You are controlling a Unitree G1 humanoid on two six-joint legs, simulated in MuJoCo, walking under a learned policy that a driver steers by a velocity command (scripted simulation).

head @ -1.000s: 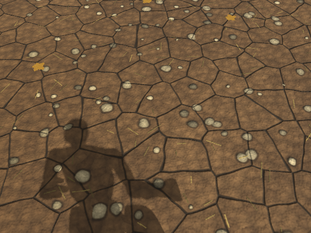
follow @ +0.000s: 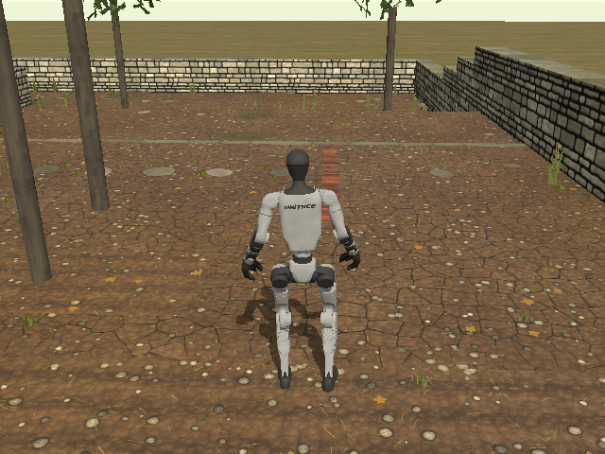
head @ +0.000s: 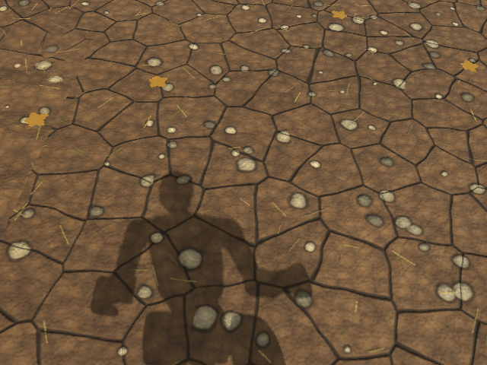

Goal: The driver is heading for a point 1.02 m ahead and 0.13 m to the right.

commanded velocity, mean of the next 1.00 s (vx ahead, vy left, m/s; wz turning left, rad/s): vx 0.43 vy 0.00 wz -0.13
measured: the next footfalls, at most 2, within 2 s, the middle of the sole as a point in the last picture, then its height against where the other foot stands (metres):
right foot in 0.48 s outside the picture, level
left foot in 0.94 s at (204, 290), level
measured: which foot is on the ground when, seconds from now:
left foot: down 0.00-0.50, up 0.52-0.92, down 0.94-1.00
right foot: up 0.00-0.46, down 0.48-0.94, up 0.96-1.00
